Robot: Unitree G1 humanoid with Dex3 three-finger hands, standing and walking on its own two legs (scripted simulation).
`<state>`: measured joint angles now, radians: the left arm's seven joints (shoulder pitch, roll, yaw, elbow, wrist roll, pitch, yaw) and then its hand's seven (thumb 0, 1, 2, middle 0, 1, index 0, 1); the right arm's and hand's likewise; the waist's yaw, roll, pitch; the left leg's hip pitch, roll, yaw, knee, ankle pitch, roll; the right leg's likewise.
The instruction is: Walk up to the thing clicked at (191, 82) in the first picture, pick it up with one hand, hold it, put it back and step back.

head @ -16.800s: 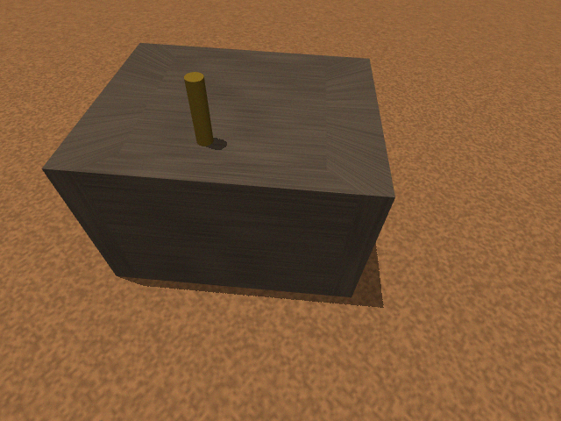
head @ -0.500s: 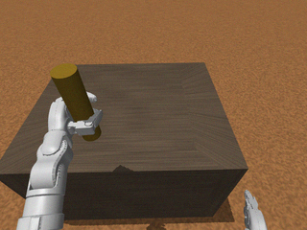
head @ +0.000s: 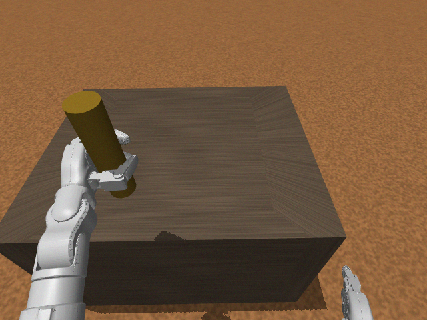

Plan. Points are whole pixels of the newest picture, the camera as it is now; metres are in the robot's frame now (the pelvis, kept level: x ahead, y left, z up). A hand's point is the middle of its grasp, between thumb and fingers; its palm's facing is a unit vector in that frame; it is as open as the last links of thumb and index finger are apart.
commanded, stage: hold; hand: left
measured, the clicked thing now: (106, 152) +0.33 +0.18 +0.18
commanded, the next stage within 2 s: crouch in 1.28 s
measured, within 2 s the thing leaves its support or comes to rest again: neither
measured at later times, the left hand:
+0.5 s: hand (123, 156) +0.35 +0.17 +0.15, palm faces +0.13 -0.99 +0.01, open 6.7 cm
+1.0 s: hand (122, 158) +0.34 +0.17 +0.16, palm faces +0.15 -0.99 +0.01, open 6.7 cm
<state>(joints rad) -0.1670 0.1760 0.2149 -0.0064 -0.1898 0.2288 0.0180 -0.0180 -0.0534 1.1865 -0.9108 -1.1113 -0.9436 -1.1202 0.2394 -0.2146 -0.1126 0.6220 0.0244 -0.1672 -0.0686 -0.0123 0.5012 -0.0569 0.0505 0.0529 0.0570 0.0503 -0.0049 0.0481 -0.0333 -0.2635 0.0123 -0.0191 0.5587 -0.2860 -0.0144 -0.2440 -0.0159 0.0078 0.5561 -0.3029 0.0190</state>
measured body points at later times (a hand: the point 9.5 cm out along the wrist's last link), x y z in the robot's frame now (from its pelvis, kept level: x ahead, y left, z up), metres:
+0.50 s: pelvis +0.01 +0.01 +0.00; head +0.00 -0.01 +0.45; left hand +0.34 +0.22 +0.16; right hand +0.17 -0.26 -0.08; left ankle +0.01 +0.13 -0.73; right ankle +0.00 -0.13 -0.73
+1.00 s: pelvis +0.00 +0.00 +0.00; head -0.01 -0.02 +0.45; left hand +0.33 +0.22 +0.16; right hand +0.16 -0.26 -0.08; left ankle +0.01 +0.13 -0.73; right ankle +0.00 -0.13 -0.73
